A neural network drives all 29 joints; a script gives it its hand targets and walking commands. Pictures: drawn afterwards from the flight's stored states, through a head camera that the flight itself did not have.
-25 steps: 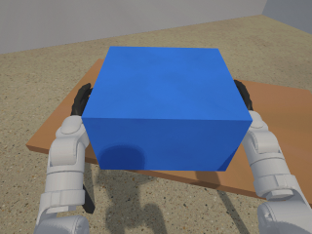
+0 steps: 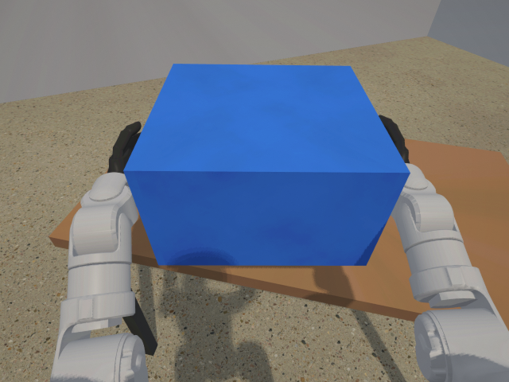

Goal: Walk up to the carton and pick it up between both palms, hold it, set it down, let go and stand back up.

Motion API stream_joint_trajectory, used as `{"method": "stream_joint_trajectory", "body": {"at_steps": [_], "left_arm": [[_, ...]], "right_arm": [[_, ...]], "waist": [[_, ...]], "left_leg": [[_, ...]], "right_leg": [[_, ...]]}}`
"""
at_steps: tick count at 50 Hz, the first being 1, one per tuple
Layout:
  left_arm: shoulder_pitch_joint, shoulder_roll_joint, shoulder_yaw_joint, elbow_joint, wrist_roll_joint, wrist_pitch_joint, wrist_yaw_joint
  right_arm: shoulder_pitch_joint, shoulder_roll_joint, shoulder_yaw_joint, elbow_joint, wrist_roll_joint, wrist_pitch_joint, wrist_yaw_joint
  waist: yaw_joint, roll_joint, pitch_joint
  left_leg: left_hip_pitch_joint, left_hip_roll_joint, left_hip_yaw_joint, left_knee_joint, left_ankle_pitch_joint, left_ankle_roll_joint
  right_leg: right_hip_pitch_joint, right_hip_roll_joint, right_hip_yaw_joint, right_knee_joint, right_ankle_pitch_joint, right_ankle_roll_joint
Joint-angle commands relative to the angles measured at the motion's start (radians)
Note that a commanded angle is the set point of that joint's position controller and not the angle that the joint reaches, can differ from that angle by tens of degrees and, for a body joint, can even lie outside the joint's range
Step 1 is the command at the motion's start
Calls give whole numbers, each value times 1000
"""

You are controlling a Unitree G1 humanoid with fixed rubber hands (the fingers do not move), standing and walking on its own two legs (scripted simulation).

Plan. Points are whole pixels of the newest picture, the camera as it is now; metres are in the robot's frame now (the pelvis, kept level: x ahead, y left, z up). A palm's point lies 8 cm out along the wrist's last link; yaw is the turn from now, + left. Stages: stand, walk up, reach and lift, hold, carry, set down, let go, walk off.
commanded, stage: reach and lift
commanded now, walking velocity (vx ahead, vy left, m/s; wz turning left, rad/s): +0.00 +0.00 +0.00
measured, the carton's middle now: (262, 157) +0.41 +0.00 +0.17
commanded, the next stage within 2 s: hold in 0.64 s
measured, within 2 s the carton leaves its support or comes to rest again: neither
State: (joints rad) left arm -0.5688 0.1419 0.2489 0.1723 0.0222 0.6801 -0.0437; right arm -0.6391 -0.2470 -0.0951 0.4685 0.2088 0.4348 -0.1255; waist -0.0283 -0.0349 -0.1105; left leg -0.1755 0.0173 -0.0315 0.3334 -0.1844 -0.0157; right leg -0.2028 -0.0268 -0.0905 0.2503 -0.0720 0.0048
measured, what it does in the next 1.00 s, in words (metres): stands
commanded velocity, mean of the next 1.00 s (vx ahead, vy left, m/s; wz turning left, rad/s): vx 0.00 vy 0.00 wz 0.00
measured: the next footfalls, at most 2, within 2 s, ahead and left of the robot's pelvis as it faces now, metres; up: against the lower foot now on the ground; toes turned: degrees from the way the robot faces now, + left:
none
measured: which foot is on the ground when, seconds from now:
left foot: down 0.00-1.00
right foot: down 0.00-1.00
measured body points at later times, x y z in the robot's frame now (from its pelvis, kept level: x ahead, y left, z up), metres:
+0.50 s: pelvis +0.00 +0.00 +0.00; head -0.04 +0.02 +0.45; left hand +0.37 +0.19 +0.19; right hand +0.38 -0.21 +0.20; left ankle -0.01 +0.13 -0.75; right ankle +0.04 -0.12 -0.75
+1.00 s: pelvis -0.01 +0.00 +0.00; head -0.05 +0.02 +0.45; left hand +0.37 +0.19 +0.20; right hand +0.37 -0.22 +0.21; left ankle -0.01 +0.13 -0.75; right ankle +0.04 -0.12 -0.75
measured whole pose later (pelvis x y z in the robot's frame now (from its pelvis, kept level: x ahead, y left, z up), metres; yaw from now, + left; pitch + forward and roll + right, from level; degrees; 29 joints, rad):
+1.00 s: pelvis -0.01 +0.00 +0.00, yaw -2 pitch -1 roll -1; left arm -0.61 0.14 0.27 0.12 0.05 0.80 -0.05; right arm -0.70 -0.27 -0.09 0.47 0.26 0.53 -0.13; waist -0.03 -0.03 -0.11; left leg -0.14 0.03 -0.01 0.35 -0.20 -0.02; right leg -0.18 -0.02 -0.06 0.28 -0.08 0.00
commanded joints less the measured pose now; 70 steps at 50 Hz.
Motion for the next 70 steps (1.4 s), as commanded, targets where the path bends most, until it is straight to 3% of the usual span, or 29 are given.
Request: {"method": "stream_joint_trajectory", "body": {"at_steps": [1, 15, 32, 53, 70], "left_arm": [[-803, -522, -481, -240, -153, -70, -126], [-820, -496, -462, -289, -146, -31, -118], [-861, -505, -454, -272, -146, 1, -115], [-862, -498, -453, -325, -148, 30, -110], [-869, -496, -442, -315, -140, 49, -113]], "right_arm": [[-909, 567, 402, -402, 137, -72, 188], [-949, 573, 416, -442, 192, -21, 181], [-989, 575, 387, -406, 196, 15, 191], [-988, 566, 395, -442, 231, 41, 189], [-1009, 562, 385, -433, 223, 55, 196]], "waist": [[-20, 49, -491], [-1, 35, -510], [-9, 45, -471], [-11, 45, -498], [-9, 39, -472]], "left_leg": [[-50, -70, 12, -55, 252, -20], [-46, -75, 16, -44, 273, -17], [-46, -67, 19, -56, 209, -12], [-19, -70, 16, -35, 268, -18], [-21, -66, 20, -45, 228, -12]], "right_leg": [[431, 72, 66, 59, 208, -5], [461, 74, 85, 73, 245, -1], [425, 78, 90, 62, 158, -6], [433, 82, 96, 70, 221, -3], [411, 80, 95, 63, 164, -6]]}}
